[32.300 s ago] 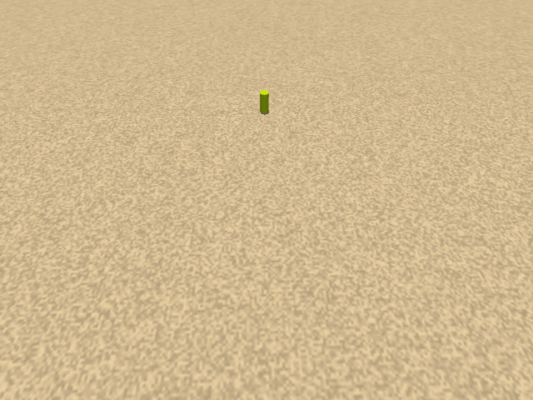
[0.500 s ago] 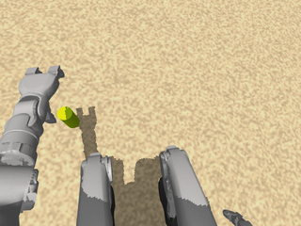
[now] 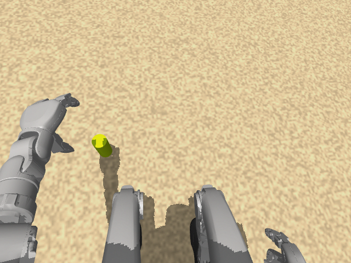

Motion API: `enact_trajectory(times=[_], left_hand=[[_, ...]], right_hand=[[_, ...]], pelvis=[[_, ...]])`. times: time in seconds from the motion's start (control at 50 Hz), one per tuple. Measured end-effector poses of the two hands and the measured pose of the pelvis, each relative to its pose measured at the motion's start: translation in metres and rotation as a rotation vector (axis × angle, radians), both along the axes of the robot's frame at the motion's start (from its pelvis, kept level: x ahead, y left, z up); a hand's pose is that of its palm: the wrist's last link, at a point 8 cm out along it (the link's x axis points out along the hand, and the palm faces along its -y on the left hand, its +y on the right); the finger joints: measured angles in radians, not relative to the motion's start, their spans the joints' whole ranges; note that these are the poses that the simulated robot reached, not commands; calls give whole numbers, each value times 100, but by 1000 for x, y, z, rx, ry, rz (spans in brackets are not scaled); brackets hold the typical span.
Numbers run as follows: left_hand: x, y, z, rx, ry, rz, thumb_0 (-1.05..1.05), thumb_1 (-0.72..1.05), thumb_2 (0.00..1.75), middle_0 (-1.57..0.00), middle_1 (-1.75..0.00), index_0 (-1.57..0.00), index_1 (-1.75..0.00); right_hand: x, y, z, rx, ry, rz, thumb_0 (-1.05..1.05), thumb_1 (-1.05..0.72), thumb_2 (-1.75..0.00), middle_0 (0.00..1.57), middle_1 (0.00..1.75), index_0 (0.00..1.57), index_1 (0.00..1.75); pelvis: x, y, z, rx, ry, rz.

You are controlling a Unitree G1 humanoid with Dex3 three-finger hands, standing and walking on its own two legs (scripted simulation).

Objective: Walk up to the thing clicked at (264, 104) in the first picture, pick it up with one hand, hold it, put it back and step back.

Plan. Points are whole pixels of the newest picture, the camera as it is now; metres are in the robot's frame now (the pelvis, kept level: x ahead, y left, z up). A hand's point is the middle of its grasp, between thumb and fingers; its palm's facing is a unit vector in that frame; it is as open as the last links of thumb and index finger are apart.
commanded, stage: lift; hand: left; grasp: from above
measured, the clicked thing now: (102, 146) +0.50 +0.26 -0.46
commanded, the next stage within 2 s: go down in 0.12 s
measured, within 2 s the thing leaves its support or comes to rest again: neither
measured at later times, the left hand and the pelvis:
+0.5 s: hand (32, 129) +0.37 +0.28 +0.03, palm faces -0.47 -0.06 -0.88, open 8.3 cm; pelvis +0.03 +0.00 +0.12, yaw +1 degrees
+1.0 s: hand (31, 115) +0.41 +0.29 +0.02, palm faces -0.43 -0.06 -0.90, open 11.4 cm; pelvis +0.04 +0.00 +0.12, yaw +1 degrees
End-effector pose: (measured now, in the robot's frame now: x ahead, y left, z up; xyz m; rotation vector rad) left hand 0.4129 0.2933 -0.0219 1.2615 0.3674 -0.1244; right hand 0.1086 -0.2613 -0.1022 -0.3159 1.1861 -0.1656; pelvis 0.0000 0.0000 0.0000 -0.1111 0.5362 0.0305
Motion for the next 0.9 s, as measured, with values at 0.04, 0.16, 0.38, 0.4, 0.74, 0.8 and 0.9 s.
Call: enact_trajectory(times=[0.04, 0.16, 0.38, 0.4, 0.74, 0.8, 0.9], left_hand=[[-2, -3, 9, 9, 0, -11, 0, -2, 55, -49, -64, -53, -60], [-8, -14, 40, 68, 17, -52, 0, 28, 55, -72, -63, -76, -60], [-23, -18, 107, 204, 111, -73, 0, 48, 39, -84, -56, -89, -51], [-25, -17, 110, 211, 125, -71, 0, 46, 39, -81, -57, -86, -52], [-6, -3, 95, 274, 109, -75, 0, 5, 52, -50, -67, -53, -64], [-2, -3, 96, 267, 110, -62, 0, 3, 53, -48, -69, -51, -66], [0, -3, 100, 251, 130, -53, 0, -2, 56, -43, -74, -47, -70]], right_hand=[[1, 3, 7, 6, -7, -7, 0, -90, -90, 21, 30, 20, 30], [2, 10, 36, 25, -16, -37, 0, -91, -90, 21, 30, 20, 30], [1, 12, 100, 38, -41, -93, 0, -92, -90, 21, 30, 20, 30], [2, 11, 106, 37, -45, -93, 0, -92, -90, 21, 30, 20, 30], [4, -20, 109, -39, 19, -68, 0, -91, -90, 21, 30, 20, 30], [-1, -17, 108, -29, 43, -86, 0, -91, -90, 21, 30, 20, 30], [-8, -7, 112, -8, 68, -106, 0, -91, -90, 21, 30, 20, 30]], pelvis=[[1, 1, 8, 1, -9, 1], [6, 4, 39, 6, -48, 2], [21, 6, 106, 31, -144, 0], [23, 5, 111, 34, -151, 0], [29, -4, 110, 40, -101, 0], [31, -3, 111, 37, -98, -4], [36, -2, 118, 34, -102, -3]])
